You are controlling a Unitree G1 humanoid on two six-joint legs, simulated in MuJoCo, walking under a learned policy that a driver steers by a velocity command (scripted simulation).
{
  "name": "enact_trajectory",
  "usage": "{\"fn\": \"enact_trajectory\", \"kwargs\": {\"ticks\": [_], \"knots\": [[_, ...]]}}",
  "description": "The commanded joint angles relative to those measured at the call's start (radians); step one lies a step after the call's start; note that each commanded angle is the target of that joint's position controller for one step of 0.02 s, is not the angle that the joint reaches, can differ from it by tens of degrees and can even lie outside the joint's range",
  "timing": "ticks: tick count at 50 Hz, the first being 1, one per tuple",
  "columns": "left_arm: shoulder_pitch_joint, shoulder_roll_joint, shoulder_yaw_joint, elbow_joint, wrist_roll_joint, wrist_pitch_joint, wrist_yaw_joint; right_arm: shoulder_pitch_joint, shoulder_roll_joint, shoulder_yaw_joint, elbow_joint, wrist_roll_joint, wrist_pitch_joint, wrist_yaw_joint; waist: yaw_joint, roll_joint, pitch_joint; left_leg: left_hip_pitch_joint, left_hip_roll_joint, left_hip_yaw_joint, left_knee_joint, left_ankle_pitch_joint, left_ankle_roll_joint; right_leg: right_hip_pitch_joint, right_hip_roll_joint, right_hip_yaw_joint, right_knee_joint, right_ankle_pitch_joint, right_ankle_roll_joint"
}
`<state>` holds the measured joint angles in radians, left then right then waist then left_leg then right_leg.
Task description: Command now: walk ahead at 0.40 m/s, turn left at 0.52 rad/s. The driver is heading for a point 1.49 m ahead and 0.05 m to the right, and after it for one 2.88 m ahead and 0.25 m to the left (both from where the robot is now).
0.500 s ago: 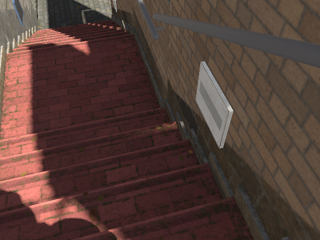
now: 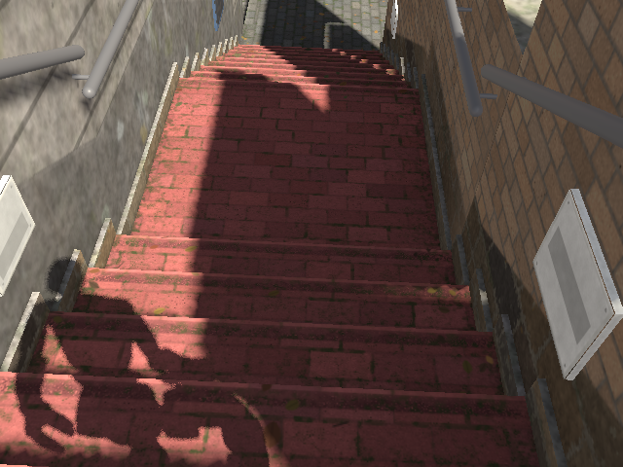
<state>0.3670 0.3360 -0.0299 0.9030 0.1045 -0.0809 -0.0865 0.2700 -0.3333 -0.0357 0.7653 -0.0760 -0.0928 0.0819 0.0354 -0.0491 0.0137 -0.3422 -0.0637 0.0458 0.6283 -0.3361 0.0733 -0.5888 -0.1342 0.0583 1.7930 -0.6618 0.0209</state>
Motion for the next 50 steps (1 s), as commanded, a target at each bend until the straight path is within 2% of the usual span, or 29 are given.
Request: {"fn": "enact_trajectory", "kwargs": {"ticks": [1, 2, 3, 5, 7, 10, 13, 18, 19, 21, 22, 23, 25, 26, 28, 30, 32, 33, 34, 35, 36, 42, 43, 44, 46, 47, 48, 49, 50], "knots": [[-0.152, -0.033, -0.025, -0.170, -0.031, -0.058, 0.038, 0.322, -0.042, -0.004, 0.086, 0.007, -0.033, 0.024, -0.116, 0.065, 0.029, 0.525, 0.398, -0.712, -0.139, -0.156, 0.216, -0.934, 0.000, 0.150, -0.016, 0.390, -0.023], [-0.129, -0.001, -0.017, -0.159, -0.023, -0.052, 0.058, 0.249, 0.018, 0.026, 0.085, -0.017, -0.034, 0.034, -0.055, 0.032, 0.050, 0.333, 0.378, -0.696, -0.164, -0.190, 0.234, -0.854, -0.024, 0.158, -0.085, 0.482, -0.033], [-0.136, 0.051, -0.004, -0.112, -0.017, -0.048, 0.070, 0.076, 0.062, 0.047, 0.029, -0.001, -0.041, 0.026, -0.002, -0.009, 0.025, 0.073, 0.305, -0.603, -0.226, -0.160, 0.255, -0.622, -0.033, 0.144, -0.389, 0.650, -0.031], [-0.147, 0.021, -0.007, -0.091, 0.002, 0.001, 0.056, -0.002, -0.015, 0.044, 0.020, 0.005, -0.034, 0.004, 0.009, 0.096, 0.020, -0.184, 0.229, -0.523, -0.248, -0.190, 0.305, -0.415, -0.026, 0.071, -0.466, 0.693, 0.000], [-0.122, -0.005, -0.018, -0.066, 0.018, 0.018, 0.011, 0.092, -0.053, 0.042, 0.066, -0.009, -0.046, -0.014, 0.006, 0.035, -0.002, -0.266, 0.166, -0.422, -0.134, 0.009, 0.270, -0.275, 0.000, 0.027, -0.501, 0.817, -0.002], [-0.313, 0.000, -0.026, -0.109, 0.023, 0.007, 0.009, 0.346, 0.058, 0.070, 0.168, -0.002, -0.062, -0.067, -0.151, 0.009, 0.005, 0.078, 0.148, -0.402, 0.078, 0.003, 0.234, -0.500, 0.011, 0.056, -0.971, 1.180, 0.002], [-0.354, -0.036, -0.027, -0.165, 0.010, 0.022, 0.006, 0.277, 0.010, 0.072, 0.177, -0.038, -0.040, -0.016, -0.084, 0.103, 0.060, -0.383, 0.116, -0.392, 0.009, -0.168, 0.231, 0.015, 0.059, -0.031, -0.944, 1.180, -0.023], [-0.424, -0.016, -0.018, -0.207, 0.006, 0.042, 0.005, 0.261, -0.012, 0.053, 0.174, 0.006, -0.029, -0.040, -0.143, 0.121, 0.119, 0.052, 0.136, -0.502, 0.209, 0.067, 0.188, -0.043, 0.073, -0.050, -1.306, 0.853, -0.040], [-0.372, 0.004, -0.005, -0.180, 0.005, 0.039, 0.009, 0.259, 0.006, 0.055, 0.177, 0.009, -0.024, -0.039, -0.132, 0.107, 0.106, 0.107, 0.126, -0.493, 0.277, 0.191, 0.164, 0.056, 0.082, -0.058, -1.396, 0.796, -0.051], [0.146, 0.097, 0.067, 0.024, -0.044, 0.007, 0.022, 0.252, -0.006, 0.050, 0.210, -0.041, 0.007, 0.025, 0.055, 0.035, -0.001, -0.036, 0.050, -0.343, 0.659, 0.396, 0.085, 0.613, 0.068, -0.115, -1.468, 1.047, -0.103], [0.539, 0.123, 0.098, 0.137, -0.038, -0.010, 0.018, 0.287, 0.048, 0.055, 0.210, -0.033, -0.002, 0.056, 0.182, -0.180, -0.208, -0.380, -0.044, -0.272, 1.162, 0.171, 0.011, 1.152, -0.030, -0.038, -1.218, 1.199, -0.269], [0.378, 0.173, 0.091, 0.066, -0.054, -0.004, -0.016, 0.471, 0.112, 0.052, 0.219, -0.008, 0.000, 0.074, 0.015, -0.227, -0.348, -0.688, -0.086, -0.143, 1.496, -0.414, -0.030, 1.315, -0.195, 0.224, -1.063, 1.496, -0.437], [0.226, 0.114, 0.093, 0.046, -0.020, 0.009, 0.004, 0.170, 0.027, 0.047, 0.062, 0.029, 0.007, 0.050, 0.116, -0.056, -0.126, -1.058, -0.005, -0.135, 1.571, -0.245, -0.017, 1.054, -0.322, 0.468, -1.332, 0.657, -0.444], [0.154, -0.001, 0.056, 0.041, -0.022, 0.007, 0.002, 0.077, 0.011, 0.040, 0.054, 0.032, 0.008, 0.018, 0.073, 0.089, -0.028, -1.009, 0.052, -0.165, 1.439, -0.086, -0.007, 0.789, -0.284, 0.433, -1.401, 0.512, -0.399], [-0.061, -0.141, -0.003, 0.027, 0.032, -0.021, 0.021, 0.105, 0.122, 0.079, 0.056, -0.015, 0.015, -0.006, -0.108, 0.166, 0.126, -0.728, 0.234, -0.275, 1.008, 0.275, 0.041, 0.231, -0.193, 0.317, -1.495, 0.491, -0.375], [-0.184, -0.126, 0.002, -0.014, -0.038, -0.070, 0.050, 0.066, 0.084, 0.067, 0.070, -0.052, 0.032, 0.018, -0.085, 0.086, 0.096, -0.383, 0.223, -0.131, 0.493, 0.477, 0.044, -0.066, 0.001, 0.032, -1.529, 0.441, -0.320], [0.028, -0.071, 0.009, 0.103, -0.014, -0.078, 0.057, -0.006, 0.122, 0.079, 0.066, -0.044, 0.042, 0.032, -0.053, -0.036, 0.050, -0.292, 0.194, -0.084, 0.560, 0.574, -0.001, -0.087, 0.005, 0.063, -1.448, 0.542, -0.317], [0.082, -0.015, 0.022, 0.109, -0.004, -0.079, 0.050, 0.031, 0.122, 0.083, 0.071, -0.043, 0.040, 0.040, -0.061, 0.030, 0.033, -0.317, 0.170, -0.073, 0.546, 0.559, -0.008, -0.024, -0.023, 0.080, -1.384, 0.643, -0.332], [0.126, 0.020, 0.059, 0.125, -0.194, -0.054, 0.082, -0.016, 0.042, 0.026, 0.084, 0.079, 0.059, -0.046, -0.091, 0.095, 0.021, -0.377, 0.179, -0.103, 0.307, 0.710, -0.010, 0.186, -0.020, 0.117, -1.300, 0.762, -0.279], [0.161, 0.018, 0.053, 0.127, -0.206, -0.044, 0.096, -0.076, 0.036, 0.031, 0.085, 0.088, 0.056, -0.073, -0.038, 0.080, 0.017, -0.393, 0.163, -0.075, 0.237, 0.741, -0.010, 0.267, -0.007, 0.113, -1.257, 0.760, -0.251], [0.186, -0.105, -0.003, 0.125, -0.018, -0.074, 0.088, -0.187, 0.104, 0.090, 0.046, -0.067, 0.026, -0.017, 0.042, 0.005, 0.044, -0.597, 0.222, -0.163, 0.101, 0.845, -0.031, 0.408, -0.027, 0.131, -1.199, 0.518, -0.240], [0.319, -0.115, -0.007, 0.167, -0.020, -0.040, 0.063, -0.375, 0.071, 0.074, -0.030, -0.022, 0.028, 0.009, 0.086, 0.027, 0.110, -0.351, 0.154, -0.071, -0.074, 0.711, -0.044, 0.318, -0.026, 0.223, -1.102, 0.484, -0.268], [0.261, -0.024, 0.044, 0.133, -0.132, -0.001, 0.097, -0.404, 0.086, 0.055, -0.004, 0.107, 0.026, -0.037, 0.125, 0.134, 0.154, -0.203, 0.100, -0.006, -0.180, 0.723, -0.062, 0.275, 0.034, 0.119, -1.046, 0.575, -0.232], [0.313, -0.084, 0.001, 0.173, -0.021, -0.013, 0.061, -0.356, 0.103, 0.086, -0.025, -0.034, 0.020, -0.003, 0.078, 0.002, 0.080, -0.109, 0.137, -0.044, -0.155, 0.588, -0.038, 0.285, -0.006, 0.215, -1.017, 0.561, -0.242], [0.288, -0.075, 0.024, 0.183, -0.025, -0.012, 0.034, -0.152, 0.025, 0.038, 0.056, -0.020, 0.015, -0.008, 0.011, 0.066, 0.056, 0.170, 0.097, 0.013, -0.296, 0.588, -0.010, 0.269, 0.077, 0.139, -0.812, 0.715, -0.215], [0.246, -0.046, 0.023, 0.193, -0.003, 0.004, 0.002, 0.107, -0.020, 0.011, 0.152, -0.020, 0.014, -0.011, -0.114, 0.076, 0.031, 0.457, 0.141, -0.017, -0.376, 0.722, 0.023, 0.137, 0.096, 0.118, -0.592, 0.682, -0.192], [0.312, -0.087, 0.026, 0.218, 0.005, -0.003, -0.037, 0.446, -0.080, -0.025, 0.201, -0.025, 0.017, -0.012, -0.234, 0.258, -0.177, 0.953, 0.254, -0.054, -0.137, 1.059, 0.183, -0.135, 0.175, 0.063, -0.191, 0.505, -0.121], [0.483, -0.151, 0.015, 0.233, -0.025, -0.011, -0.056, 0.483, -0.115, -0.030, 0.209, -0.018, 0.025, 0.014, -0.159, 0.329, -0.451, 1.209, 0.496, -0.228, 0.147, 1.513, 0.387, -0.301, 0.191, -0.002, 0.246, -0.175, -0.078], [0.280, -0.083, 0.032, 0.127, -0.055, -0.025, -0.058, 0.462, -0.112, -0.042, 0.215, -0.041, 0.034, 0.014, -0.212, 0.171, -0.339, 1.123, 0.556, -0.393, 0.033, 1.292, 0.404, -0.536, 0.200, 0.021, 0.300, -0.128, -0.053]]}}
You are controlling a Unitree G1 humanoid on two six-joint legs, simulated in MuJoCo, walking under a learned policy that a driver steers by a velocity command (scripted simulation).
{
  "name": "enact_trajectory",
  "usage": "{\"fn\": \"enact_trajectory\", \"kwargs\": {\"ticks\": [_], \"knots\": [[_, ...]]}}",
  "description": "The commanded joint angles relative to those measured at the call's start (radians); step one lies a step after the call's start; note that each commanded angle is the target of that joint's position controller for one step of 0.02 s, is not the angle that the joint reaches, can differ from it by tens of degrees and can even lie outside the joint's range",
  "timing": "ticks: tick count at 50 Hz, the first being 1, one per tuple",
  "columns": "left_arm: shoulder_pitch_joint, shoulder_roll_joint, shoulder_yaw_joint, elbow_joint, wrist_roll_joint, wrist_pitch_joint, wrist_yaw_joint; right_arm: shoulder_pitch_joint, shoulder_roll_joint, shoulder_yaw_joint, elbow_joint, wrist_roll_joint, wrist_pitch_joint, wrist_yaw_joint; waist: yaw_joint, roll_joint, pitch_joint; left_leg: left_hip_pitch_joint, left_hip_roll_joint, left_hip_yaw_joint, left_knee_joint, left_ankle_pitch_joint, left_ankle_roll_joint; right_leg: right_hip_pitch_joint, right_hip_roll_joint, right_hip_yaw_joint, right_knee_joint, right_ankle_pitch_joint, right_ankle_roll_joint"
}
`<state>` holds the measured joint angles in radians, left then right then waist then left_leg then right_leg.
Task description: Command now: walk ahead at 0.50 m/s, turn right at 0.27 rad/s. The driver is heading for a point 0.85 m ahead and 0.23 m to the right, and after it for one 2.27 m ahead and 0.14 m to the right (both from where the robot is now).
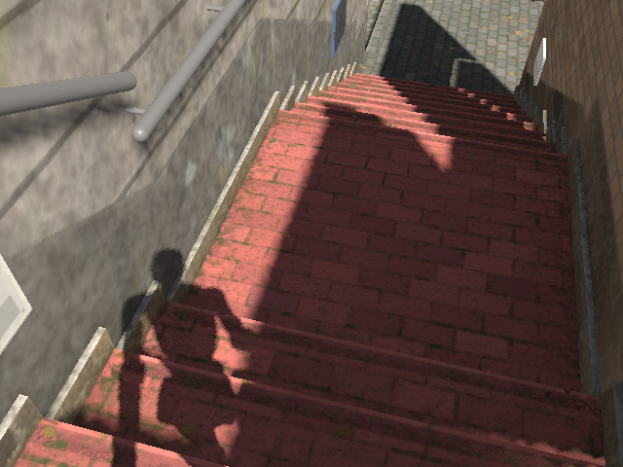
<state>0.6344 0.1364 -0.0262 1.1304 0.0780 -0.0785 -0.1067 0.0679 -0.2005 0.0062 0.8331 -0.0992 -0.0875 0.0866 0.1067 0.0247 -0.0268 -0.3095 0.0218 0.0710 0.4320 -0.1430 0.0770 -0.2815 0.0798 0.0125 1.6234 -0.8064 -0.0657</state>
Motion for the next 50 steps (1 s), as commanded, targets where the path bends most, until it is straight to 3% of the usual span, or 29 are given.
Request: {"fn": "enact_trajectory", "kwargs": {"ticks": [1, 2, 4, 5, 6, 9, 11, 12, 15, 20, 22, 23, 24, 25, 26, 27, 28, 30, 33, 35, 37, 40, 43, 45, 46, 47, 48, 49, 50], "knots": [[-0.146, 0.121, 0.034, -0.165, -0.042, -0.029, -0.016, 0.532, -0.191, -0.076, 0.128, -0.014, 0.034, -0.008, -0.275, -0.004, -0.129, 0.844, 0.481, -0.373, 0.084, 0.700, 0.327, -0.907, -0.085, 0.078, 0.288, 0.146, 0.025], [-0.198, 0.106, 0.031, -0.179, -0.032, -0.021, 0.016, 0.405, -0.110, -0.049, 0.115, -0.007, 0.037, -0.015, -0.212, -0.080, -0.032, 0.587, 0.436, -0.332, -0.026, 0.266, 0.272, -0.843, -0.133, 0.127, 0.181, 0.303, -0.001], [-0.181, 0.034, 0.024, -0.158, 0.008, -0.017, 0.042, 0.256, 0.056, 0.001, 0.077, -0.017, 0.010, -0.046, -0.075, -0.085, 0.100, 0.058, 0.305, -0.157, -0.093, 0.366, 0.215, -0.525, -0.241, 0.166, -0.240, 0.636, -0.042], [-0.229, 0.007, 0.025, -0.147, 0.017, -0.014, 0.037, 0.200, 0.081, 0.011, 0.055, 0.001, -0.013, -0.065, -0.081, -0.045, 0.146, -0.125, 0.247, -0.069, -0.161, 0.313, 0.208, -0.398, -0.242, 0.122, -0.482, 0.781, -0.048], [-0.220, 0.010, 0.032, -0.139, 0.021, 0.001, 0.026, 0.259, 0.023, -0.001, 0.093, 0.017, -0.019, -0.070, -0.088, 0.009, 0.111, -0.109, 0.223, -0.048, -0.152, 0.265, 0.216, -0.349, -0.201, 0.070, -0.522, 0.811, -0.043], [-0.168, 0.008, 0.030, -0.133, 0.025, -0.002, -0.003, 0.378, -0.027, -0.013, 0.159, -0.025, -0.016, -0.064, -0.071, -0.025, 0.084, -0.090, 0.273, -0.056, -0.022, 0.337, 0.214, -0.361, -0.202, 0.068, -0.518, 0.922, -0.010], [-0.388, 0.037, 0.026, -0.220, 0.030, -0.003, 0.015, 0.534, 0.064, 0.023, 0.239, -0.006, -0.044, -0.090, -0.166, -0.006, 0.122, 0.252, 0.332, -0.135, 0.034, 0.185, 0.191, -0.704, -0.278, 0.188, -0.808, 1.139, -0.003], [-0.410, 0.045, 0.019, -0.218, 0.011, -0.002, 0.026, 0.530, 0.081, 0.040, 0.242, -0.016, -0.049, -0.092, -0.155, -0.067, 0.110, 0.198, 0.276, -0.039, 0.091, 0.090, 0.130, -0.614, -0.296, 0.190, -0.984, 1.351, -0.003], [-0.472, 0.084, 0.026, -0.256, 0.019, 0.022, 0.015, 0.424, 0.030, 0.046, 0.207, -0.044, -0.037, -0.065, -0.102, 0.019, 0.147, -0.270, 0.186, 0.062, 0.063, -0.092, 0.086, -0.091, -0.185, -0.009, -0.852, 1.350, -0.037], [-0.725, 0.101, 0.016, -0.325, 0.047, 0.024, 0.018, 0.636, -0.067, 0.005, 0.318, 0.025, -0.004, -0.116, -0.249, -0.015, 0.272, 0.266, 0.293, -0.036, 0.236, -0.012, 0.071, -0.366, -0.208, -0.025, -1.247, 0.978, -0.016], [-0.565, 0.134, 0.047, -0.247, 0.015, 0.001, 0.032, 0.571, -0.092, -0.014, 0.295, -0.007, 0.011, -0.096, -0.176, -0.039, 0.179, 0.114, 0.219, 0.071, 0.437, 0.078, 0.034, -0.002, -0.125, -0.141, -1.217, 1.095, -0.015], [-0.360, 0.208, 0.090, -0.183, -0.001, -0.013, 0.036, 0.516, -0.139, -0.030, 0.280, -0.019, 0.016, -0.068, -0.071, -0.086, 0.091, 0.010, 0.182, 0.142, 0.637, 0.157, 0.007, 0.288, -0.072, -0.198, -1.234, 1.141, -0.036], [-0.162, 0.339, 0.147, -0.127, 0.026, -0.018, 0.039, 0.589, -0.086, -0.014, 0.311, -0.046, 0.020, -0.035, 0.002, -0.143, -0.019, -0.226, 0.160, 0.133, 0.917, -0.020, -0.064, 0.655, -0.142, -0.105, -1.123, 1.366, -0.130], [0.092, 0.379, 0.151, -0.052, 0.016, -0.008, 0.043, 0.719, 0.066, 0.025, 0.288, -0.031, 0.026, 0.009, 0.003, -0.332, -0.405, -0.416, 0.057, 0.101, 1.354, -0.655, -0.133, 1.153, -0.353, 0.152, -0.896, 1.734, -0.370], [0.214, 0.335, 0.144, -0.002, 0.029, -0.006, 0.045, 0.506, -0.060, -0.012, 0.200, 0.020, 0.014, 0.019, 0.096, -0.199, -0.363, -0.563, 0.015, 0.023, 1.548, -0.685, -0.128, 1.144, -0.359, 0.257, -0.938, 1.817, -0.367], [0.202, 0.303, 0.138, 0.010, 0.012, -0.029, 0.049, 0.194, -0.091, -0.023, 0.049, 0.053, -0.018, -0.002, 0.160, -0.225, -0.176, -0.817, 0.010, -0.008, 1.563, -0.695, -0.113, 0.999, -0.380, 0.345, -1.081, 1.300, -0.361], [0.065, 0.221, 0.113, -0.045, -0.019, -0.033, 0.056, 0.066, -0.096, -0.026, 0.005, 0.058, -0.029, -0.023, 0.120, -0.094, -0.071, -0.837, 0.063, -0.059, 1.430, -0.591, -0.082, 0.768, -0.391, 0.389, -1.180, 0.896, -0.325], [-0.213, 0.044, 0.029, -0.131, 0.003, -0.047, 0.046, 0.163, -0.024, -0.014, 0.024, 0.002, -0.040, -0.073, -0.104, 0.131, 0.077, -0.520, 0.161, -0.221, 0.879, -0.149, -0.028, 0.159, -0.369, 0.321, -1.203, 0.818, -0.269], [-0.327, 0.172, 0.056, -0.189, -0.030, -0.058, 0.030, 0.272, 0.011, -0.014, 0.061, 0.005, 0.014, -0.079, -0.185, -0.047, 0.101, -0.244, 0.127, -0.155, 0.715, -0.112, -0.077, -0.325, -0.313, 0.264, -1.246, 0.856, -0.342], [-0.259, 0.153, 0.041, -0.168, 0.025, -0.062, 0.036, 0.421, 0.030, 0.009, 0.133, 0.000, 0.021, -0.032, -0.207, -0.017, 0.067, -0.082, 0.073, -0.071, 0.743, 0.217, -0.081, -0.531, -0.191, 0.154, -1.065, 0.846, -0.279], [-0.170, 0.064, 0.020, -0.145, 0.006, -0.074, 0.083, 0.194, -0.023, 0.011, 0.070, -0.008, 0.025, -0.026, -0.087, 0.014, 0.017, -0.262, 0.113, -0.174, 0.408, 0.556, -0.093, -0.297, -0.159, 0.170, -0.944, 0.570, -0.206], [-0.162, 0.161, 0.020, -0.156, 0.021, -0.063, 0.066, 0.042, -0.094, 0.002, 0.008, 0.009, 0.042, -0.032, -0.090, -0.052, 0.064, -0.050, 0.065, -0.099, 0.274, 0.458, -0.112, -0.424, -0.178, 0.237, -0.884, 0.316, -0.195], [-0.078, 0.148, 0.014, -0.144, 0.007, -0.046, 0.054, -0.055, -0.096, 0.007, -0.015, 0.010, 0.043, -0.026, -0.022, -0.056, 0.126, -0.137, 0.073, -0.126, 0.095, 0.306, -0.091, -0.216, -0.223, 0.367, -0.764, 0.361, -0.206], [-0.104, 0.202, 0.035, -0.145, -0.004, -0.014, 0.052, 0.020, -0.137, -0.014, 0.037, 0.061, 0.015, -0.033, -0.055, 0.001, 0.112, 0.019, 0.046, -0.060, -0.144, 0.349, -0.049, -0.122, -0.185, 0.336, -0.606, 0.510, -0.167], [-0.119, 0.252, 0.050, -0.133, 0.039, 0.001, 0.012, 0.247, -0.207, -0.053, 0.099, 0.077, -0.008, -0.038, -0.165, -0.008, 0.022, 0.330, 0.027, -0.014, -0.058, 0.413, -0.007, -0.221, -0.145, 0.264, -0.406, 0.714, -0.125], [0.004, 0.151, 0.045, -0.107, 0.038, -0.005, -0.033, 0.575, -0.300, -0.084, 0.197, 0.056, -0.021, -0.033, -0.226, 0.205, -0.186, 0.817, 0.148, -0.101, 0.217, 0.914, 0.168, -0.511, -0.006, 0.123, 0.053, 0.562, -0.006], [0.073, 0.073, 0.024, -0.129, -0.010, -0.013, -0.050, 0.634, -0.344, -0.092, 0.193, 0.026, -0.014, -0.006, -0.211, 0.320, -0.330, 1.018, 0.367, -0.397, 0.273, 1.196, 0.410, -0.820, 0.081, 0.022, 0.553, -0.037, 0.049], [-0.127, 0.128, 0.031, -0.230, -0.033, -0.016, -0.028, 0.658, -0.294, -0.100, 0.198, -0.006, -0.003, -0.004, -0.327, 0.177, -0.224, 1.022, 0.428, -0.613, 0.156, 0.791, 0.420, -1.139, 0.056, 0.073, 0.617, 0.014, 0.058], [-0.262, 0.153, 0.044, -0.282, -0.053, -0.018, 0.005, 0.601, -0.246, -0.092, 0.213, -0.002, 0.001, -0.015, -0.307, 0.061, -0.066, 0.820, 0.454, -0.615, 0.090, 0.406, 0.357, -1.262, -0.011, 0.102, 0.570, 0.156, 0.049]]}}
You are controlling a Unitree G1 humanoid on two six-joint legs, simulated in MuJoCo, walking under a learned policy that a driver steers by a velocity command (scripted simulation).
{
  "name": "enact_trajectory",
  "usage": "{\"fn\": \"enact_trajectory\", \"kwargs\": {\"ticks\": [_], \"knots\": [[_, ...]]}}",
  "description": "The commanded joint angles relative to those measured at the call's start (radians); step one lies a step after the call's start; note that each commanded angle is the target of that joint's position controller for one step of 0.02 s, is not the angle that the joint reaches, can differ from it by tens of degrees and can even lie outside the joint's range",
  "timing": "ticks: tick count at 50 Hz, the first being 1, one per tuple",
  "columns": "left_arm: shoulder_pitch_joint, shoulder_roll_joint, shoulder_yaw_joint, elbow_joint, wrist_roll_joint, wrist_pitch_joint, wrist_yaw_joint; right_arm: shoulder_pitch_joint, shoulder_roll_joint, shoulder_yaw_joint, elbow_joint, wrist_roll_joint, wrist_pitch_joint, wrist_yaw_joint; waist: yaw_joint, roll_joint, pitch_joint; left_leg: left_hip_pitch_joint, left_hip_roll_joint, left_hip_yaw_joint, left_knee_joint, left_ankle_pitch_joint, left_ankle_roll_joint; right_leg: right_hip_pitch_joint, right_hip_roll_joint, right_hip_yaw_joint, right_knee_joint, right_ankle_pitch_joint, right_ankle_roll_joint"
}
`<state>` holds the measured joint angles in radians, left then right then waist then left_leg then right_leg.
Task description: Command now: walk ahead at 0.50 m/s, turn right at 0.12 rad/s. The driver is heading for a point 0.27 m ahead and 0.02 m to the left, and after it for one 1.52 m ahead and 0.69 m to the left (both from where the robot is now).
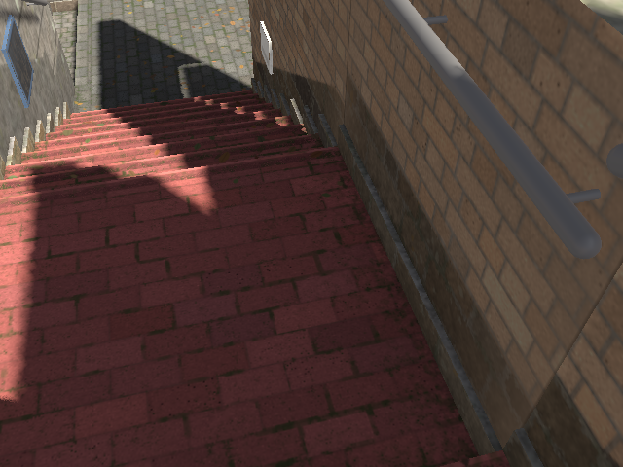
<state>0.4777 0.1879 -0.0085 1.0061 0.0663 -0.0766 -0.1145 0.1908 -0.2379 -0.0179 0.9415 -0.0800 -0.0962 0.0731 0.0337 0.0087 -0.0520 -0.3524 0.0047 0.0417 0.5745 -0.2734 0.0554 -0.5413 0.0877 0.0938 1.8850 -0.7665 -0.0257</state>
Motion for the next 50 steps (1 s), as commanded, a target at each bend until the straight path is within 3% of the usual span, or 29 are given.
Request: {"fn": "enact_trajectory", "kwargs": {"ticks": [1, 3, 4, 5, 7, 9, 11, 13, 16, 17, 20, 21, 22, 23, 24, 25, 26, 28, 30, 31, 33, 35, 39, 41, 45, 47, 48, 49, 50], "knots": [[-0.059, 0.067, 0.010, -0.143, -0.014, -0.014, 0.037, 0.356, -0.068, -0.020, 0.101, -0.036, 0.015, -0.006, -0.133, -0.069, 0.024, 0.584, 0.424, -0.505, -0.086, 0.253, 0.298, -0.889, -0.111, 0.103, 0.154, 0.362, -0.044], [-0.076, -0.033, -0.022, -0.142, 0.054, -0.002, 0.043, 0.134, 0.105, 0.045, 0.055, -0.031, 0.002, -0.035, 0.019, -0.042, 0.173, 0.001, 0.284, -0.330, -0.213, 0.140, 0.237, -0.570, -0.236, 0.091, -0.263, 0.683, -0.115], [-0.087, -0.054, -0.028, -0.137, 0.077, 0.013, 0.024, 0.090, 0.076, 0.034, 0.050, -0.007, -0.015, -0.051, 0.019, 0.029, 0.185, -0.148, 0.207, -0.270, -0.219, 0.112, 0.256, -0.479, -0.230, 0.019, -0.332, 0.749, -0.109], [-0.157, 0.004, -0.013, -0.160, 0.062, 0.002, 0.017, -0.008, 0.085, 0.041, 0.001, 0.025, -0.036, -0.059, 0.011, -0.053, 0.129, -0.336, 0.139, -0.151, -0.245, 0.138, 0.252, -0.217, -0.214, -0.048, -0.697, 0.959, -0.089], [-0.215, 0.001, -0.016, -0.170, 0.021, 0.007, 0.007, 0.086, -0.065, 0.019, 0.053, 0.011, -0.061, -0.042, 0.012, 0.057, 0.056, -0.474, 0.079, -0.090, -0.161, 0.426, 0.217, 0.086, -0.155, -0.146, -0.719, 1.011, -0.006], [-0.030, 0.073, 0.005, -0.125, 0.034, -0.009, 0.007, 0.046, -0.183, -0.006, -0.001, -0.006, -0.059, -0.032, 0.076, -0.002, 0.013, -0.484, 0.071, -0.093, 0.021, 0.516, 0.154, 0.260, -0.106, -0.158, -0.647, 0.929, 0.058], [-0.342, 0.135, 0.011, -0.244, 0.055, -0.016, 0.048, 0.194, -0.117, 0.005, 0.044, 0.016, -0.060, -0.073, -0.071, 0.042, 0.052, 0.126, 0.180, -0.337, 0.186, 0.435, 0.191, -0.354, -0.185, -0.007, -0.871, 0.831, 0.102], [-0.540, 0.065, -0.015, -0.279, 0.065, 0.002, 0.057, 0.615, 0.013, 0.016, 0.161, 0.039, -0.038, -0.117, -0.263, 0.082, 0.038, 0.732, 0.206, -0.553, 0.352, 0.438, 0.222, -0.935, -0.209, 0.064, -1.078, 0.783, 0.110], [-0.708, 0.027, -0.034, -0.272, 0.054, -0.010, 0.024, 0.722, 0.122, 0.032, 0.143, 0.069, -0.014, -0.137, -0.333, -0.053, 0.106, 0.515, 0.063, -0.509, 0.386, 0.215, 0.145, -0.766, -0.206, -0.017, -1.453, 1.150, 0.072], [-0.758, 0.082, -0.005, -0.295, 0.012, -0.021, 0.040, 0.733, 0.069, 0.019, 0.140, 0.070, -0.013, -0.132, -0.320, -0.019, 0.075, 0.323, -0.025, -0.409, 0.371, 0.237, 0.067, -0.489, -0.132, -0.138, -1.370, 1.160, 0.055], [-0.441, 0.087, 0.017, -0.249, 0.010, -0.009, 0.032, 0.411, -0.110, -0.015, 0.025, 0.031, -0.013, -0.060, -0.104, 0.051, 0.127, -0.260, -0.030, -0.399, 0.305, -0.039, 0.122, 0.332, -0.089, -0.172, -1.447, 1.102, 0.020], [-0.309, 0.126, 0.044, -0.215, -0.001, -0.006, 0.034, 0.342, -0.123, -0.021, -0.002, 0.051, -0.009, -0.042, -0.025, -0.016, 0.125, -0.295, -0.054, -0.381, 0.383, -0.078, 0.101, 0.524, -0.130, -0.179, -1.600, 1.217, -0.003], [-0.150, 0.196, 0.087, -0.191, 0.007, -0.008, 0.053, 0.335, -0.140, -0.018, -0.014, 0.056, 0.009, -0.011, 0.061, -0.032, 0.061, -0.322, -0.057, -0.376, 0.571, 0.006, 0.059, 0.750, -0.210, -0.148, -1.633, 1.253, -0.057], [0.065, 0.251, 0.119, -0.159, 0.018, -0.003, 0.079, 0.374, -0.029, 0.003, -0.012, 0.067, 0.018, 0.014, 0.090, -0.121, -0.158, -0.430, -0.107, -0.265, 0.856, -0.092, -0.025, 1.109, -0.353, -0.075, -1.516, 1.571, -0.185], [0.094, 0.286, 0.133, -0.169, 0.023, 0.005, 0.070, 0.526, 0.099, 0.036, -0.032, 0.098, 0.018, 0.003, 0.025, -0.318, -0.520, -0.563, -0.127, -0.162, 1.466, -0.733, -0.088, 1.434, -0.657, 0.045, -1.176, 2.177, -0.440], [0.090, 0.237, 0.125, -0.177, 0.056, 0.010, 0.079, 0.472, 0.068, 0.037, -0.071, 0.100, 0.029, 0.006, 0.035, -0.132, -0.450, -0.726, -0.064, -0.135, 1.582, -0.712, -0.108, 1.281, -0.676, 0.098, -1.217, 2.126, -0.436], [-0.022, 0.232, 0.116, -0.214, 0.048, 0.009, 0.083, 0.387, 0.054, 0.031, -0.114, 0.084, 0.045, -0.004, -0.009, -0.056, -0.303, -0.744, -0.037, -0.106, 1.560, -0.601, -0.117, 1.023, -0.632, 0.024, -1.276, 1.970, -0.392], [-0.310, 0.159, 0.090, -0.305, -0.006, -0.022, 0.079, 0.287, 0.099, 0.056, -0.187, 0.047, 0.055, -0.039, -0.095, -0.062, -0.107, -0.721, 0.040, -0.136, 1.348, -0.369, -0.136, 0.564, -0.591, -0.032, -1.484, 1.416, -0.353], [-0.238, 0.203, 0.111, -0.294, 0.031, -0.045, 0.098, 0.384, 0.096, 0.055, -0.157, 0.060, 0.063, -0.039, -0.146, -0.058, -0.031, -0.500, 0.023, -0.049, 1.427, -0.267, -0.141, 0.239, -0.543, -0.172, -1.528, 1.555, -0.371], [-0.246, 0.119, 0.086, -0.270, 0.040, -0.067, 0.122, 0.411, 0.099, 0.056, -0.123, 0.042, 0.068, -0.032, -0.153, -0.027, 0.013, -0.527, 0.054, -0.090, 1.216, -0.057, -0.106, 0.171, -0.456, -0.218, -1.511, 1.301, -0.311], [-0.161, 0.135, 0.093, -0.224, 0.047, -0.073, 0.127, 0.359, 0.068, 0.043, -0.159, 0.006, 0.080, -0.019, -0.110, -0.094, -0.006, -0.588, 0.068, -0.059, 1.134, 0.012, -0.076, 0.234, -0.477, -0.213, -1.517, 1.112, -0.273], [-0.275, 0.149, 0.085, -0.263, 0.039, -0.065, 0.124, 0.316, 0.085, 0.043, -0.170, 0.008, 0.091, -0.010, -0.132, -0.031, 0.058, -0.465, 0.178, -0.127, 0.681, 0.244, -0.074, 0.132, -0.466, -0.256, -1.606, 0.815, -0.184], [-0.207, 0.151, 0.094, -0.226, 0.023, -0.045, 0.123, 0.164, 0.037, 0.014, -0.225, -0.001, 0.099, -0.019, -0.058, -0.070, 0.071, -0.311, 0.129, -0.017, 0.554, 0.150, -0.058, 0.135, -0.541, -0.187, -1.685, 0.451, -0.193], [-0.197, 0.233, 0.139, -0.223, 0.015, -0.039, 0.147, 0.064, 0.000, -0.005, -0.271, 0.011, 0.089, -0.033, -0.005, -0.060, 0.071, -0.371, 0.107, 0.010, 0.381, 0.026, -0.064, 0.308, -0.564, -0.170, -1.676, 0.447, -0.211], [-0.102, 0.194, 0.155, -0.160, 0.018, -0.011, 0.188, -0.014, 0.015, -0.017, -0.292, 0.049, 0.074, -0.052, 0.058, -0.093, 0.050, -0.226, 0.052, 0.089, -0.084, 0.122, 0.010, 0.510, -0.570, -0.214, -1.585, 0.364, -0.136], [-0.090, 0.135, 0.136, -0.162, 0.015, -0.021, 0.173, 0.110, -0.053, -0.084, -0.244, 0.068, 0.050, -0.039, -0.040, -0.032, -0.075, 0.313, -0.002, 0.068, -0.091, 0.360, 0.145, 0.245, -0.459, -0.322, -1.370, 0.363, -0.049], [-0.170, 0.023, 0.099, -0.291, 0.029, -0.035, 0.179, 0.366, -0.184, -0.115, -0.197, 0.057, 0.040, -0.062, -0.124, 0.246, -0.302, 0.773, 0.304, -0.305, -0.075, 0.787, 0.410, -0.091, -0.280, -0.455, -0.917, -0.045, 0.076], [-0.306, 0.031, 0.086, -0.375, -0.004, -0.041, 0.178, 0.499, -0.223, -0.119, -0.194, -0.008, 0.024, -0.045, -0.221, 0.101, -0.296, 0.828, 0.442, -0.613, -0.198, 0.445, 0.442, -0.337, -0.138, -0.157, -0.897, -0.059, 0.086], [-0.450, 0.047, 0.088, -0.405, -0.040, -0.029, 0.184, 0.497, -0.228, -0.131, -0.153, -0.030, 0.002, -0.034, -0.261, 0.047, -0.029, 0.661, 0.404, -0.565, -0.260, 0.386, 0.327, -0.483, -0.105, -0.048, -0.863, 0.064, 0.080]]}}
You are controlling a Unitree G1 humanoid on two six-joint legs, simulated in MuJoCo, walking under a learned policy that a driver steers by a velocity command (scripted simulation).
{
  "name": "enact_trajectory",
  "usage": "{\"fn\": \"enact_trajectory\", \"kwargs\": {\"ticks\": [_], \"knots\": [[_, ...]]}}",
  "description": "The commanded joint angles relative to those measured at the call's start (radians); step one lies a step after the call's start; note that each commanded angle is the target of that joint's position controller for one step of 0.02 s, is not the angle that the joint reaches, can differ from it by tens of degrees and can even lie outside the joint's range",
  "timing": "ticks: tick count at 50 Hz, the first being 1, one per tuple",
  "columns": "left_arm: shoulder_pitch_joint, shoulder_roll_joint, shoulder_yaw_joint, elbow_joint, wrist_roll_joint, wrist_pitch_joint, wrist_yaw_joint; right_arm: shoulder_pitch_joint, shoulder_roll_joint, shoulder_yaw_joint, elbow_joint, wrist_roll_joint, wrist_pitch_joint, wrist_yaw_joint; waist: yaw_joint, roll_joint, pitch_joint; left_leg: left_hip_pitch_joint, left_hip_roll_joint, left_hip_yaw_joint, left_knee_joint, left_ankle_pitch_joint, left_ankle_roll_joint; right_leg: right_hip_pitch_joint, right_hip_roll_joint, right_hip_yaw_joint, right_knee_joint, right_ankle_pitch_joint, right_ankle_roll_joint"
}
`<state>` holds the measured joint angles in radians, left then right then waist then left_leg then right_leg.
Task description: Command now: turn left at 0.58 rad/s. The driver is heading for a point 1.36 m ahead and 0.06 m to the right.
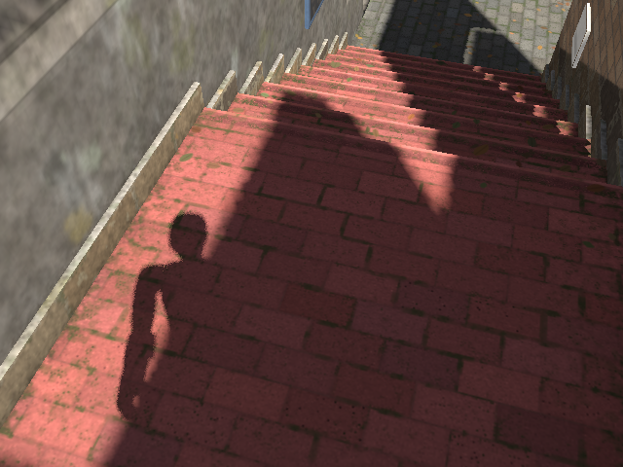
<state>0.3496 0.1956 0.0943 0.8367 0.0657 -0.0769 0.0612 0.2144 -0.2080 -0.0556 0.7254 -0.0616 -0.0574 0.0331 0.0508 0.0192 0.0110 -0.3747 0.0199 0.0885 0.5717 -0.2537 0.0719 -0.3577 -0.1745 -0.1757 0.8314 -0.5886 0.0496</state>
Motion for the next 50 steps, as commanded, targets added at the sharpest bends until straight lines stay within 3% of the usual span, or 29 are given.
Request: {"fn": "enact_trajectory", "kwargs": {"ticks": [1, 2, 3, 4, 5, 6, 7, 8, 9, 10, 12, 13, 14, 17, 18, 19, 20, 21, 22, 23, 24, 25, 27, 29, 30, 32, 37, 50], "knots": [[-0.283, 0.095, 0.007, -0.217, -0.050, -0.032, 0.027, 0.391, -0.233, -0.087, 0.057, -0.006, -0.045, 0.013, -0.202, 0.097, -0.052, 0.594, 0.362, -0.519, -0.255, 0.382, 0.275, -0.680, 0.150, 0.222, 0.245, -0.041, -0.013], [-0.187, 0.160, 0.030, -0.184, -0.024, -0.038, 0.039, 0.279, -0.215, -0.087, 0.034, 0.037, -0.041, 0.021, -0.122, 0.122, -0.050, 0.460, 0.330, -0.435, -0.266, 0.388, 0.269, -0.587, 0.112, 0.231, 0.277, 0.032, -0.024], [-0.092, 0.154, 0.027, -0.145, -0.003, -0.032, 0.045, 0.215, -0.192, -0.082, 0.024, 0.050, -0.031, 0.030, -0.064, 0.133, -0.016, 0.260, 0.305, -0.371, -0.292, 0.348, 0.257, -0.467, 0.092, 0.217, 0.350, 0.107, -0.031], [-0.024, 0.109, 0.012, -0.109, 0.006, -0.020, 0.036, 0.182, -0.158, -0.072, 0.015, 0.035, -0.024, 0.030, -0.032, 0.101, -0.002, 0.093, 0.266, -0.319, -0.314, 0.319, 0.236, -0.373, 0.117, 0.201, 0.446, 0.220, -0.039], [0.013, 0.059, -0.003, -0.088, -0.006, -0.011, 0.017, 0.160, -0.137, -0.063, 0.012, 0.017, -0.022, 0.023, -0.013, 0.065, -0.014, 0.015, 0.246, -0.286, -0.314, 0.347, 0.222, -0.339, 0.146, 0.189, 0.542, 0.297, -0.037], [0.035, 0.046, -0.014, -0.085, -0.024, -0.004, -0.008, 0.148, -0.131, -0.062, 0.011, 0.005, -0.027, 0.017, -0.007, 0.049, -0.030, -0.011, 0.229, -0.259, -0.309, 0.346, 0.212, -0.336, 0.154, 0.192, 0.573, 0.358, -0.031], [0.032, 0.052, -0.018, -0.084, -0.035, 0.002, -0.032, 0.151, -0.128, -0.059, 0.023, -0.001, -0.032, 0.011, -0.014, 0.041, -0.029, -0.024, 0.209, -0.241, -0.305, 0.326, 0.196, -0.348, 0.157, 0.195, 0.583, 0.406, -0.025], [0.075, 0.064, -0.019, -0.066, -0.035, -0.002, -0.067, 0.154, -0.135, -0.060, 0.046, -0.003, -0.037, 0.014, -0.004, 0.027, -0.035, -0.038, 0.171, -0.200, -0.284, 0.269, 0.166, -0.303, 0.148, 0.197, 0.548, 0.474, -0.025], [0.072, 0.078, -0.017, -0.066, -0.024, -0.004, -0.091, 0.166, -0.121, -0.050, 0.068, 0.006, -0.040, 0.019, -0.006, 0.042, -0.024, -0.057, 0.159, -0.197, -0.266, 0.238, 0.144, -0.285, 0.137, 0.195, 0.524, 0.511, -0.020], [0.046, 0.084, -0.017, -0.072, -0.014, -0.006, -0.107, 0.172, -0.096, -0.036, 0.088, 0.015, -0.041, 0.025, -0.011, 0.046, -0.021, -0.051, 0.156, -0.205, -0.240, 0.203, 0.125, -0.280, 0.118, 0.205, 0.481, 0.536, -0.012], [0.001, 0.096, -0.017, -0.082, -0.004, -0.006, -0.122, 0.165, -0.101, -0.023, 0.106, 0.027, -0.041, 0.034, -0.029, 0.058, -0.027, -0.036, 0.153, -0.230, -0.165, 0.146, 0.109, -0.255, 0.095, 0.211, 0.367, 0.547, 0.007], [0.034, 0.103, -0.021, -0.065, -0.004, -0.008, -0.127, 0.142, -0.107, -0.020, 0.108, 0.014, -0.038, 0.034, -0.028, 0.087, -0.035, -0.057, 0.169, -0.261, -0.117, 0.193, 0.121, -0.204, 0.094, 0.225, 0.408, 0.556, 0.017], [-0.032, 0.115, -0.010, -0.095, -0.006, -0.007, -0.116, 0.148, -0.126, -0.017, 0.103, 0.033, -0.041, 0.038, -0.043, 0.066, -0.043, -0.029, 0.169, -0.285, -0.084, 0.219, 0.134, -0.230, 0.102, 0.200, 0.302, 0.471, 0.031], [-0.095, 0.109, -0.011, -0.111, -0.009, 0.007, -0.074, 0.181, -0.174, -0.022, 0.093, 0.047, -0.049, 0.029, -0.090, 0.099, -0.076, 0.044, 0.198, -0.367, -0.001, 0.443, 0.200, -0.185, 0.139, 0.153, 0.198, 0.243, 0.048], [-0.156, 0.101, -0.019, -0.123, -0.029, 0.021, -0.060, 0.206, -0.186, -0.028, 0.095, 0.064, -0.047, 0.020, -0.132, 0.082, -0.061, 0.146, 0.241, -0.453, -0.028, 0.485, 0.244, -0.264, 0.127, 0.175, 0.064, 0.118, 0.071], [-0.149, 0.076, -0.030, -0.101, -0.036, 0.033, -0.057, 0.222, -0.168, -0.022, 0.109, 0.085, -0.040, 0.017, -0.142, 0.069, -0.071, 0.197, 0.248, -0.518, -0.029, 0.464, 0.248, -0.262, 0.123, 0.190, 0.018, 0.114, 0.082], [-0.089, 0.065, -0.036, -0.065, -0.047, 0.038, -0.061, 0.208, -0.155, -0.014, 0.116, 0.101, -0.029, 0.026, -0.112, 0.049, -0.073, 0.186, 0.241, -0.555, -0.027, 0.437, 0.237, -0.208, 0.121, 0.201, -0.065, 0.217, 0.079], [-0.025, 0.049, -0.044, -0.029, -0.066, 0.037, -0.068, 0.145, -0.136, 0.000, 0.113, 0.114, -0.014, 0.048, -0.054, 0.026, -0.087, 0.121, 0.215, -0.540, -0.016, 0.422, 0.203, -0.081, 0.111, 0.202, -0.186, 0.412, 0.059], [-0.022, 0.082, -0.042, -0.007, -0.066, 0.032, -0.073, 0.140, -0.100, 0.012, 0.110, 0.110, -0.006, 0.067, -0.065, -0.027, -0.122, 0.042, 0.156, -0.466, -0.016, 0.367, 0.146, 0.067, 0.111, 0.212, -0.168, 0.589, 0.001], [-0.042, 0.112, -0.039, 0.000, -0.056, 0.024, -0.088, 0.141, -0.091, 0.010, 0.111, 0.109, 0.001, 0.080, -0.078, -0.073, -0.132, -0.040, 0.070, -0.316, -0.032, 0.245, 0.069, 0.182, 0.121, 0.218, -0.205, 0.644, -0.059], [-0.083, 0.130, -0.037, -0.006, -0.048, 0.014, -0.111, 0.096, -0.138, -0.008, 0.109, 0.098, 0.007, 0.086, -0.073, -0.069, -0.089, -0.062, 0.007, -0.189, -0.025, 0.107, 0.011, 0.178, 0.133, 0.221, -0.251, 0.612, -0.087], [-0.107, 0.161, -0.030, -0.007, -0.049, 0.002, -0.134, 0.072, -0.155, -0.017, 0.110, 0.083, 0.014, 0.081, -0.086, -0.067, -0.038, -0.054, -0.021, -0.130, -0.010, 0.032, -0.013, 0.133, 0.141, 0.229, -0.300, 0.591, -0.108], [-0.137, 0.144, -0.033, -0.004, -0.075, -0.009, -0.163, 0.077, -0.143, -0.023, 0.144, 0.070, 0.021, 0.068, -0.105, -0.050, -0.020, 0.014, -0.028, -0.105, -0.014, 0.017, -0.037, 0.110, 0.133, 0.243, -0.356, 0.544, -0.098], [-0.128, 0.132, -0.028, 0.004, -0.078, -0.010, -0.163, 0.057, -0.115, -0.021, 0.168, 0.072, 0.017, 0.063, -0.093, -0.024, -0.027, 0.046, -0.020, -0.110, -0.026, 0.099, -0.036, 0.134, 0.144, 0.222, -0.358, 0.551, -0.079], [-0.127, 0.114, -0.030, 0.009, -0.072, -0.009, -0.164, 0.043, -0.121, -0.026, 0.170, 0.073, 0.014, 0.065, -0.086, -0.021, -0.035, 0.054, -0.013, -0.113, -0.035, 0.138, -0.032, 0.156, 0.149, 0.217, -0.357, 0.568, -0.078], [-0.140, 0.121, -0.024, 0.011, -0.066, -0.009, -0.160, 0.000, -0.114, -0.029, 0.173, 0.075, 0.011, 0.067, -0.079, -0.019, -0.048, 0.070, -0.009, -0.112, -0.045, 0.184, -0.032, 0.181, 0.156, 0.202, -0.354, 0.591, -0.076], [-0.152, 0.127, -0.014, 0.032, -0.066, -0.010, -0.156, -0.040, -0.134, -0.045, 0.199, 0.067, 0.009, 0.066, -0.076, -0.010, -0.050, 0.102, -0.001, -0.112, -0.063, 0.215, -0.042, 0.203, 0.158, 0.194, -0.372, 0.595, -0.080], [-0.161, 0.158, -0.003, 0.065, -0.060, 0.007, -0.160, -0.083, -0.158, -0.051, 0.264, 0.060, 0.005, 0.052, -0.064, -0.008, -0.030, 0.156, -0.004, -0.108, -0.106, 0.235, -0.049, 0.233, 0.171, 0.185, -0.411, 0.564, -0.091]]}}
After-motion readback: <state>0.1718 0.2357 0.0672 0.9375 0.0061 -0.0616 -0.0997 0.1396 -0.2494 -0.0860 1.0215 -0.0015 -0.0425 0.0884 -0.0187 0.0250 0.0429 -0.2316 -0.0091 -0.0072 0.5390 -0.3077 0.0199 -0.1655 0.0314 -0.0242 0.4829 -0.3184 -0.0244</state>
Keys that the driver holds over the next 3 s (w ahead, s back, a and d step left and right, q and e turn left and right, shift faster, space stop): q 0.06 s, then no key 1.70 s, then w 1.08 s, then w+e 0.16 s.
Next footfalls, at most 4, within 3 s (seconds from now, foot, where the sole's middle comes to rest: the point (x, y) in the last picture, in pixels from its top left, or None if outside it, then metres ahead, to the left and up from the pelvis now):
0.42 right None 0.08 -0.12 -0.77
2.42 right None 0.51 -0.11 -0.92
2.86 left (272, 392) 0.70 0.17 -0.93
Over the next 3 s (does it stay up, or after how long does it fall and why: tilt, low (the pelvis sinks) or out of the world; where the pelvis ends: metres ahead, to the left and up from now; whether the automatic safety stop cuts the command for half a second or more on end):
stays up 0.62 0.07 -0.15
